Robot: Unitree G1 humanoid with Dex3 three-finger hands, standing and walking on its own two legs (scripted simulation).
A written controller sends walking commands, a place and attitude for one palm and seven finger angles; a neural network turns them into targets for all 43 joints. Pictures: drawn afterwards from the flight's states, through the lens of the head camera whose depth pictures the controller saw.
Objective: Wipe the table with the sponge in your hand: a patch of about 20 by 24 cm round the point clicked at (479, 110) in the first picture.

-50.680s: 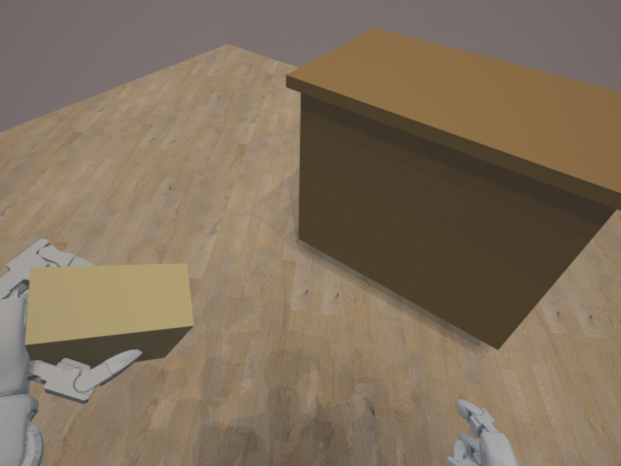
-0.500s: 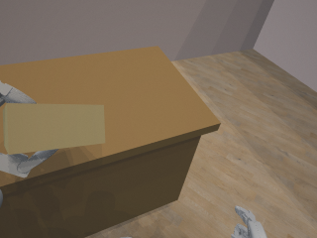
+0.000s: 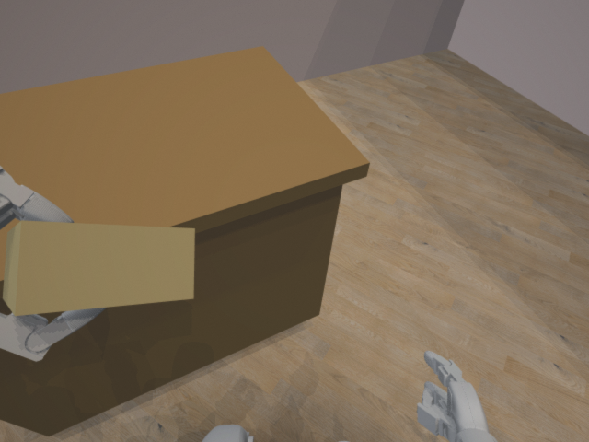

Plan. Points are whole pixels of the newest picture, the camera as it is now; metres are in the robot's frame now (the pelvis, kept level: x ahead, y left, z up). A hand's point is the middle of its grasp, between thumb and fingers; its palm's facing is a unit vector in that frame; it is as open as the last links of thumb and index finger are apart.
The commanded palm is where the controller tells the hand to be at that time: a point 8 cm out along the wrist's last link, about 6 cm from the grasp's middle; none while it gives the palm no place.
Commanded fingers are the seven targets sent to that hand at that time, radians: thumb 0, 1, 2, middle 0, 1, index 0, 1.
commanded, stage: stop stepping back and stand still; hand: left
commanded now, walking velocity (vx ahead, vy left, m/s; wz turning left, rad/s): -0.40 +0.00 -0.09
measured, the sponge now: (120, 263) +0.25 +0.18 +0.19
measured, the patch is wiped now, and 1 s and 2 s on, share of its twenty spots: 0.90 0.90 0.90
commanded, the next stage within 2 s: stand and wait in 1.68 s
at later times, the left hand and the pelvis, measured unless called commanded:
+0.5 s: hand out of the picture +0.07 +0.21 +0.22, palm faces +0.40 -0.87 -0.28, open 10.1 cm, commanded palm +0.00 +0.27 +0.25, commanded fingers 0.00 0.10 1.30 -1.20 -1.60 -1.20 -1.60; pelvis -0.15 -0.01 -0.01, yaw +1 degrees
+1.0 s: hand out of the picture +0.00 +0.16 +0.22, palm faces +0.36 -0.85 -0.38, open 10.1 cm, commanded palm -0.04 +0.22 +0.25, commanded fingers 0.00 0.10 1.30 -1.20 -1.60 -1.20 -1.60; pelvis -0.20 -0.05 +0.00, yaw +0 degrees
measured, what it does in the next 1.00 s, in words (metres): walks backwards: left foot, then right foot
